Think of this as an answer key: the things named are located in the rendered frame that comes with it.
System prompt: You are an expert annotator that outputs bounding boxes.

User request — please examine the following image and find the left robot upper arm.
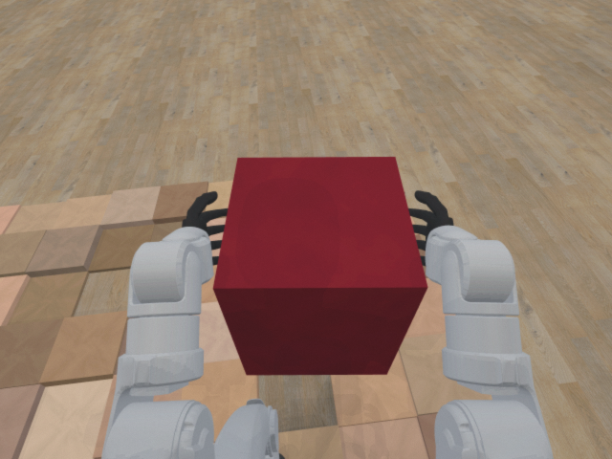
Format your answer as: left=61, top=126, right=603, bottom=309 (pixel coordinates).
left=103, top=400, right=215, bottom=459

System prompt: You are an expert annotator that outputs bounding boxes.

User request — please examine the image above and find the robot left hand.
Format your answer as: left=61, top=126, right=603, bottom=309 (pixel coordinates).
left=182, top=191, right=228, bottom=266

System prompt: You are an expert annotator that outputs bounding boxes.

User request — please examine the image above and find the robot left thigh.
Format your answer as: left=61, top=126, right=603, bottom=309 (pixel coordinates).
left=214, top=404, right=279, bottom=459

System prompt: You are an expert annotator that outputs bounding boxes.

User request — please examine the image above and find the robot left forearm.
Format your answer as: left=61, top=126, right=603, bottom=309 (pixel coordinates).
left=101, top=227, right=214, bottom=459

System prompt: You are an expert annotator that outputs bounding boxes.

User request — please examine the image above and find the robot right forearm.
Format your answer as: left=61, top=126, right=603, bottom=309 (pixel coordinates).
left=426, top=226, right=554, bottom=459

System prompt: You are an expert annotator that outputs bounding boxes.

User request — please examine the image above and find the right robot upper arm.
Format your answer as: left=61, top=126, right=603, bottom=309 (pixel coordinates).
left=434, top=400, right=552, bottom=459

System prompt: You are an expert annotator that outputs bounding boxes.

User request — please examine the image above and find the robot right hand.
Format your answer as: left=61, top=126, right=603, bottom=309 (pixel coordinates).
left=408, top=190, right=453, bottom=266

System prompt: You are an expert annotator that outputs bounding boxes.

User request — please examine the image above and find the carton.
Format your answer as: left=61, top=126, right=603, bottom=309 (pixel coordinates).
left=213, top=157, right=428, bottom=375

